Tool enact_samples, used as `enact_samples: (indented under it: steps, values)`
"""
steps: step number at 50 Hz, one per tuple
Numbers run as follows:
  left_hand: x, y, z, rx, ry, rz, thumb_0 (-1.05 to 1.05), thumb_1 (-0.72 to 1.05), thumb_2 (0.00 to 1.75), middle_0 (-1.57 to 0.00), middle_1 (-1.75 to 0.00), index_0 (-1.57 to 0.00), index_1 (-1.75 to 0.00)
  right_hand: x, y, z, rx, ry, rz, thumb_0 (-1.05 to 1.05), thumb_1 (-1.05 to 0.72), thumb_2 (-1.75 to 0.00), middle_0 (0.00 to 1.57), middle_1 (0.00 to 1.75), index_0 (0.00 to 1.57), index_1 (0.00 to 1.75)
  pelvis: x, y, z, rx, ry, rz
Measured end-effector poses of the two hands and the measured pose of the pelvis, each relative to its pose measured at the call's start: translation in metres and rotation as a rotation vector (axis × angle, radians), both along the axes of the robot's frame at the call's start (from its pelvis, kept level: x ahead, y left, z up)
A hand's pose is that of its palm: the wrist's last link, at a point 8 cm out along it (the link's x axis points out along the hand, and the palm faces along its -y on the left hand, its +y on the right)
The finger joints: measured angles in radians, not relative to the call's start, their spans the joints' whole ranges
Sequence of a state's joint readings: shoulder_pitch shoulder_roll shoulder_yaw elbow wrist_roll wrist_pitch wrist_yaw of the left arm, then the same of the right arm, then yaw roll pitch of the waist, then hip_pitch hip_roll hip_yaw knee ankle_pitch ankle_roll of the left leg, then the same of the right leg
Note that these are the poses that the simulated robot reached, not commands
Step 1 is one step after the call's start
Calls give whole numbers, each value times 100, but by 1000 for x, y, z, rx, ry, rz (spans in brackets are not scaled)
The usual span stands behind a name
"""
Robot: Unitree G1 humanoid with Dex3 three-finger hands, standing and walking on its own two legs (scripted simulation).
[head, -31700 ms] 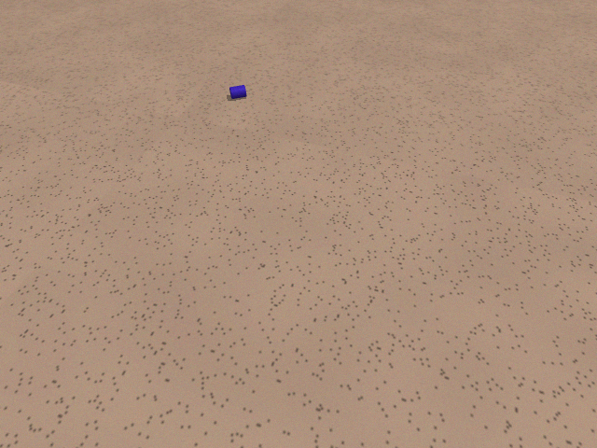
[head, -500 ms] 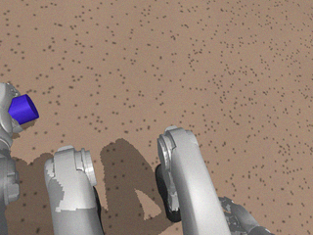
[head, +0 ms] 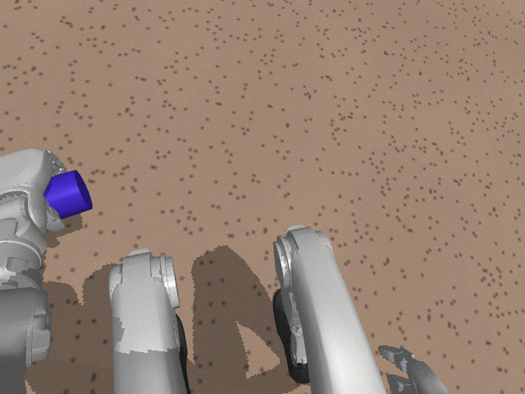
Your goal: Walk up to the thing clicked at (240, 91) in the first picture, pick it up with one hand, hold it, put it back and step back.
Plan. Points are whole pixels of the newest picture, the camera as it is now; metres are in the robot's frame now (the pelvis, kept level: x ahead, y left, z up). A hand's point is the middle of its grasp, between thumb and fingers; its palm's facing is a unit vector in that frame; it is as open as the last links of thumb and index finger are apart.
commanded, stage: lift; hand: left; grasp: from above
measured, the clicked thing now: (54, 199) +0.44 +0.30 -0.16
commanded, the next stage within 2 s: hold in 1.40 s
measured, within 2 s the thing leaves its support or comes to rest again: neither
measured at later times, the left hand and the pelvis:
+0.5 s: hand out of the picture +0.37 +0.29 +0.05, palm faces -0.39 -0.16 -0.91, open 9.4 cm; pelvis +0.00 +0.00 +0.14, yaw +3 degrees
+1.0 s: hand out of the picture +0.36 +0.27 +0.23, palm faces -0.42 -0.18 -0.89, open 9.4 cm; pelvis +0.04 +0.00 +0.30, yaw +5 degrees
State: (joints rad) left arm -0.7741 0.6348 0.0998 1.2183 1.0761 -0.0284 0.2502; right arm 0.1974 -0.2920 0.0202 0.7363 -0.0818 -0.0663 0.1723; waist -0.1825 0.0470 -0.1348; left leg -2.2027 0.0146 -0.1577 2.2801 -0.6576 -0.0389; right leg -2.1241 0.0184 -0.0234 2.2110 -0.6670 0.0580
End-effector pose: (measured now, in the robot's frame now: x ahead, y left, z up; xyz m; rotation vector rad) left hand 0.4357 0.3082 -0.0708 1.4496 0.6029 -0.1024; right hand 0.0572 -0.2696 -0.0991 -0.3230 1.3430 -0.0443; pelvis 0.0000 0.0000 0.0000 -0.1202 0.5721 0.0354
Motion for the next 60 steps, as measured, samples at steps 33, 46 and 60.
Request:
enact_samples:
  steps: [33, 46, 60]
  values:
    - [-75, -25, 243, -32, -27, 10, -1, 14, 9, -93, -7, -95, -8, 89, 16, 192, -18, -274, -66, 1, -90, -90, 20, 30, 20, 30, 15, -2, 200, 60, -139, 43]
    - [-76, -35, 335, -26, -1, 30, -1, 14, 12, -92, -9, -93, -10, 91, 17, 275, -19, -312, -99, 1, -90, -90, 20, 30, 20, 30, 37, -1, 285, 87, -271, 48]
    - [-71, -51, 387, -35, 13, 15, -1, 11, 17, -91, -12, -91, -14, 98, 15, 330, -7, -327, -99, 1, -90, -90, 20, 30, 20, 30, 59, -1, 341, 110, -362, 48]
